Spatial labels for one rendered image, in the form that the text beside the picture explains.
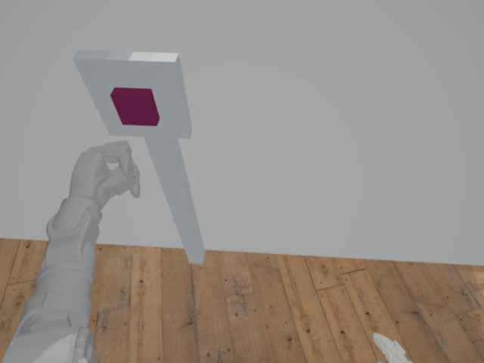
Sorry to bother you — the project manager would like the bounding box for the robot left forearm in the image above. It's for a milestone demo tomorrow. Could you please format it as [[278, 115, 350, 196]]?
[[1, 197, 102, 363]]

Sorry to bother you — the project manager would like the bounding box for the button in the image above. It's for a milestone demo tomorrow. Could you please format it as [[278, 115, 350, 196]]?
[[110, 88, 160, 126]]

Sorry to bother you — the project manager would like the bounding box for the right robot hand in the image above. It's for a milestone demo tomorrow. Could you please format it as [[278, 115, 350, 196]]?
[[373, 333, 414, 363]]

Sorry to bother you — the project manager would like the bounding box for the robot left upper arm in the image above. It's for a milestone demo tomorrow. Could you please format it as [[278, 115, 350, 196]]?
[[5, 326, 95, 363]]

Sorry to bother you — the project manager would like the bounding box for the left robot hand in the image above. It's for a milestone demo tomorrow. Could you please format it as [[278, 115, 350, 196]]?
[[69, 141, 140, 210]]

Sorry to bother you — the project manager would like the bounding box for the panel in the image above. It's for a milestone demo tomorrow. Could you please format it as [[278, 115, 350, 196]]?
[[73, 50, 205, 264]]

